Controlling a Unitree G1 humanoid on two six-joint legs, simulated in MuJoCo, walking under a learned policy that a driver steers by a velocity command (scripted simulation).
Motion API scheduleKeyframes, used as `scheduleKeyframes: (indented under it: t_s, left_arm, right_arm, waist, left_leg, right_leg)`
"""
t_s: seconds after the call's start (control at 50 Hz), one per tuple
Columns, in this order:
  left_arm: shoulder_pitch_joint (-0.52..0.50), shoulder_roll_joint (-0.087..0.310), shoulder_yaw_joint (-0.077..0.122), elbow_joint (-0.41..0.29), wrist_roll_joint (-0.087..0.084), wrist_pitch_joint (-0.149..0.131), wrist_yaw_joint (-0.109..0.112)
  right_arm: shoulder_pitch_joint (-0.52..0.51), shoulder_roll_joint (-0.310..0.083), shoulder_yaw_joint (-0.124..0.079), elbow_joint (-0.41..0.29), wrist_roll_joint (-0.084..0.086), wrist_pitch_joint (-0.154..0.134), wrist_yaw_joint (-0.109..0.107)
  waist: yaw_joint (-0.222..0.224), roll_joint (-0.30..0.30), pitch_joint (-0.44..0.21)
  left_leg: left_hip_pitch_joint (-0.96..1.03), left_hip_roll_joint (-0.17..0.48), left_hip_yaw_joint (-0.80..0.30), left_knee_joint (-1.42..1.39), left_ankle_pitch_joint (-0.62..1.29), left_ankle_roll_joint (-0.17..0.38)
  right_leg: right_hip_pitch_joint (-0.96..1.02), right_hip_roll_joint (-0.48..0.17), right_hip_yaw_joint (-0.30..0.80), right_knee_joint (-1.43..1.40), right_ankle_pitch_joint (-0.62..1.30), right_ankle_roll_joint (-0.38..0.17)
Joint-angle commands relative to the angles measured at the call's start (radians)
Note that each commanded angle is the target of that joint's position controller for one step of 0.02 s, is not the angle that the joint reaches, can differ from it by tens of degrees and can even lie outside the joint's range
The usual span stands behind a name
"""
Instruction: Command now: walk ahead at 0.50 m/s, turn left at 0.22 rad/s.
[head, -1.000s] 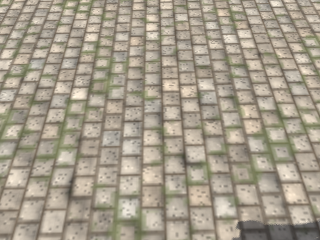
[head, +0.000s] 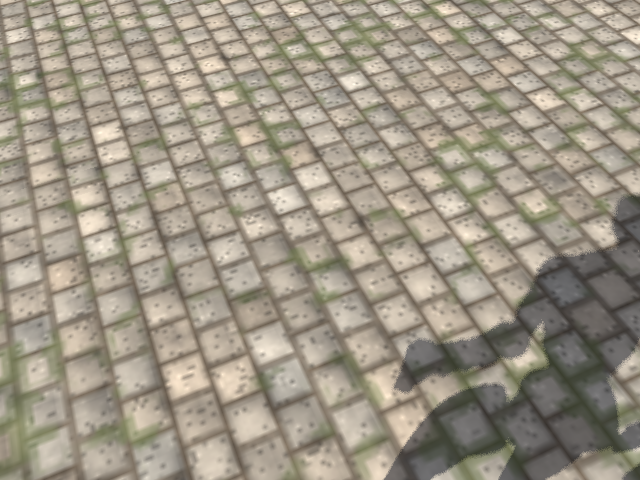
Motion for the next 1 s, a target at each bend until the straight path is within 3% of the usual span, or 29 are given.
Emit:
scheduleKeyframes:
  t_s: [0.02, 0.08, 0.14, 0.18, 0.24, 0.3, 0.34, 0.36, 0.38, 0.4, 0.42, 0.44, 0.46, 0.48, 0.52, 0.56, 0.68, 0.74, 0.82, 0.86, 0.9, 0.92, 0.94, 0.96, 0.98, 1.0]
  left_arm:
    - [0.102, 0.085, 0.026, 0.002, -0.008, -0.027, 0.01]
    - [0.134, 0.106, 0.036, 0.032, -0.014, -0.051, 0.012]
    - [0.173, 0.101, 0.037, 0.058, -0.013, -0.053, 0.015]
    - [0.163, 0.092, 0.033, 0.067, -0.017, -0.051, 0.02]
    - [0.193, 0.111, 0.035, 0.088, -0.022, -0.044, 0.031]
    - [0.203, 0.142, 0.045, 0.103, -0.021, -0.029, 0.045]
    - [0.181, 0.165, 0.056, 0.098, -0.022, -0.012, 0.055]
    - [0.163, 0.171, 0.059, 0.089, -0.027, -0.003, 0.054]
    - [0.184, 0.16, 0.057, 0.07, -0.029, -0.002, 0.049]
    - [0.32, 0.044, 0.035, 0.041, -0.03, 0.006, 0.039]
    - [0.271, 0.102, 0.04, 0.034, -0.014, 0.019, 0.038]
    - [0.198, 0.107, 0.04, 0.018, -0.016, 0.024, 0.036]
    - [0.136, 0.112, 0.041, 0.008, -0.011, 0.024, 0.036]
    - [0.114, 0.116, 0.044, 0.002, -0.001, 0.033, 0.038]
    - [0.148, 0.102, 0.044, 0.008, 0.011, 0.07, 0.039]
    - [0.161, 0.081, 0.04, 0.005, 0.005, 0.085, 0.038]
    - [0.035, 0.103, 0.047, -0.044, 0.0, 0.102, 0.045]
    - [-0.004, 0.105, 0.046, -0.061, -0.007, 0.099, 0.049]
    - [-0.006, 0.107, 0.041, -0.074, -0.022, 0.083, 0.055]
    - [0.029, 0.11, 0.039, -0.074, -0.032, 0.074, 0.058]
    - [0.106, 0.11, 0.037, -0.06, -0.036, 0.062, 0.064]
    - [0.146, 0.131, 0.043, -0.052, -0.029, 0.055, 0.071]
    - [0.116, 0.216, 0.059, -0.069, -0.013, 0.053, 0.08]
    - [0.01, 0.285, 0.069, -0.118, -0.003, 0.059, 0.078]
    - [0.018, 0.245, 0.065, -0.108, 0.006, 0.064, 0.07]
    - [-0.019, 0.176, 0.046, -0.116, -0.004, 0.062, 0.064]
  right_arm:
    - [0.047, -0.076, -0.025, -0.032, -0.02, 0.016, 0.011]
    - [-0.019, -0.057, -0.031, -0.05, -0.018, 0.032, 0.026]
    - [-0.125, -0.049, -0.031, -0.084, -0.019, 0.035, 0.033]
    - [-0.186, -0.03, -0.023, -0.108, -0.021, 0.029, 0.037]
    - [-0.269, -0.005, -0.007, -0.138, -0.025, 0.024, 0.044]
    - [-0.234, -0.032, -0.014, -0.142, -0.035, 0.022, 0.044]
    - [-0.119, -0.068, -0.03, -0.118, -0.043, 0.014, 0.035]
    - [-0.017, -0.09, -0.043, -0.088, -0.05, 0.001, 0.026]
    - [0.053, -0.173, -0.067, -0.079, -0.053, -0.011, 0.01]
    - [0.011, -0.284, -0.095, -0.097, -0.037, -0.003, 0.001]
    - [0.056, -0.286, -0.103, -0.118, 0.019, 0.016, -0.002]
    - [-0.04, -0.24, -0.094, -0.138, 0.021, 0.033, -0.012]
    - [-0.117, -0.17, -0.073, -0.148, 0.02, 0.046, -0.017]
    - [-0.15, -0.132, -0.062, -0.148, 0.018, 0.053, -0.02]
    - [-0.165, -0.119, -0.058, -0.15, 0.008, 0.053, -0.018]
    - [-0.167, -0.153, -0.069, -0.154, -0.004, 0.044, -0.011]
    - [-0.14, -0.179, -0.083, -0.166, -0.008, 0.066, -0.014]
    - [-0.126, -0.183, -0.088, -0.168, -0.012, 0.075, -0.014]
    - [-0.132, -0.186, -0.093, -0.174, -0.02, 0.081, -0.009]
    - [-0.148, -0.187, -0.095, -0.177, -0.019, 0.085, -0.005]
    - [-0.18, -0.183, -0.094, -0.181, -0.007, 0.09, -0.002]
    - [-0.192, -0.169, -0.09, -0.186, 0.005, 0.09, -0.006]
    - [-0.141, -0.104, -0.074, -0.191, 0.013, 0.087, -0.01]
    - [-0.132, -0.112, -0.08, -0.199, 0.011, 0.08, -0.019]
    - [-0.161, -0.192, -0.097, -0.191, -0.028, 0.079, -0.019]
    - [-0.139, -0.193, -0.103, -0.175, -0.027, 0.081, -0.012]
  waist:
    - [0.033, -0.123, -0.02]
    - [0.019, -0.094, 0.006]
    - [0.035, -0.085, 0.035]
    - [0.031, -0.08, 0.06]
    - [0.058, -0.096, 0.049]
    - [0.044, -0.121, 0.006]
    - [-0.001, -0.124, -0.061]
    - [-0.05, -0.086, -0.121]
    - [-0.079, 0.02, -0.193]
    - [0.037, 0.207, -0.305]
    - [-0.04, 0.084, -0.449]
    - [-0.018, 0.032, -0.311]
    - [0.007, -0.012, -0.167]
    - [0.035, -0.022, -0.094]
    - [0.063, 0.0, -0.091]
    - [0.072, 0.005, -0.12]
    - [0.02, 0.072, -0.106]
    - [0.002, 0.084, -0.088]
    - [-0.001, 0.099, -0.09]
    - [0.014, 0.111, -0.096]
    - [0.058, 0.105, -0.095]
    - [0.08, 0.075, -0.09]
    - [0.036, -0.103, -0.094]
    - [0.022, -0.244, -0.049]
    - [0.026, -0.153, -0.029]
    - [-0.005, -0.104, -0.029]
  left_leg:
    - [-0.188, 0.057, -0.05, 0.028, 0.076, -0.004]
    - [-0.259, 0.064, -0.047, 0.006, 0.169, -0.016]
    - [-0.351, 0.07, -0.037, -0.071, 0.271, -0.028]
    - [-0.318, 0.054, 0.006, -0.207, 0.333, -0.035]
    - [-0.21, 0.015, 0.095, -0.394, 0.404, -0.019]
    - [-0.138, -0.035, 0.127, -0.458, 0.326, 0.024]
    - [-0.024, -0.088, 0.131, -0.503, 0.248, 0.067]
    - [0.1, -0.106, 0.115, -0.605, 0.329, 0.092]
    - [0.29, 0.024, -0.037, -0.625, 0.7, 0.139]
    - [0.582, 0.324, -0.394, -0.478, 1.41, 0.316]
    - [0.594, 0.357, -0.513, -0.591, 1.219, 0.394]
    - [0.454, 0.324, -0.448, -0.667, 0.926, 0.369]
    - [0.298, 0.265, -0.389, -0.732, 0.761, 0.318]
    - [0.197, 0.213, -0.341, -0.764, 0.703, 0.271]
    - [0.081, 0.148, -0.281, -0.792, 0.639, 0.225]
    - [0.059, 0.119, -0.267, -0.791, 0.618, 0.208]
    - [0.086, 0.089, -0.38, -0.842, 0.144, 0.168]
    - [0.111, 0.091, -0.445, -0.844, 0.06, 0.163]
    - [0.12, 0.086, -0.501, -0.81, 0.146, 0.158]
    - [0.115, 0.081, -0.535, -0.791, 0.228, 0.146]
    - [0.067, 0.049, -0.542, -0.764, 0.235, 0.103]
    - [-0.002, 0.003, -0.513, -0.731, 0.137, 0.051]
    - [-0.097, -0.101, -0.386, -0.561, -0.091, -0.014]
    - [-0.257, -0.256, -0.143, -0.326, -0.185, -0.047]
    - [-0.211, -0.159, -0.136, -0.143, -0.167, -0.063]
    - [-0.175, -0.15, -0.139, -0.063, -0.116, -0.064]
  right_leg:
    - [0.168, -0.271, 0.242, -0.32, 0.133, -0.085]
    - [0.178, -0.264, 0.145, -0.363, 0.21, -0.085]
    - [0.214, -0.254, 0.065, -0.374, 0.259, -0.084]
    - [0.198, -0.232, -0.021, -0.336, 0.463, -0.073]
    - [0.214, -0.224, -0.102, -0.262, 0.648, -0.055]
    - [0.303, -0.247, -0.119, -0.12, 0.833, -0.034]
    - [0.324, -0.25, -0.121, 0.092, 0.915, -0.022]
    - [0.291, -0.227, -0.127, 0.286, 0.792, 0.0]
    - [0.128, -0.166, -0.136, 0.568, 0.425, 0.042]
    - [-0.209, 0.008, -0.072, 0.924, -0.502, 0.09]
    - [-0.268, 0.012, 0.112, 0.993, -0.436, 0.097]
    - [-0.308, -0.038, 0.134, 0.973, -0.345, 0.096]
    - [-0.314, -0.069, 0.129, 0.885, -0.278, 0.099]
    - [-0.289, -0.086, 0.132, 0.809, -0.248, 0.104]
    - [-0.188, -0.081, 0.125, 0.722, -0.206, 0.113]
    - [-0.164, -0.068, 0.123, 0.667, -0.184, 0.118]
    - [-0.24, -0.058, 0.154, 0.495, -0.141, 0.136]
    - [-0.24, -0.041, 0.167, 0.414, -0.157, 0.132]
    - [-0.156, 0.003, 0.169, 0.297, -0.204, 0.105]
    - [-0.078, 0.03, 0.168, 0.2, -0.226, 0.084]
    - [0.063, 0.047, 0.158, -0.004, -0.16, 0.059]
    - [0.17, 0.008, 0.182, -0.159, -0.095, 0.045]
    - [0.239, -0.202, 0.384, -0.282, -0.188, -0.005]
    - [0.19, -0.413, 0.627, -0.331, -0.125, -0.103]
    - [0.089, -0.421, 0.557, -0.277, 0.068, -0.161]
    - [0.07, -0.35, 0.448, -0.242, 0.183, -0.143]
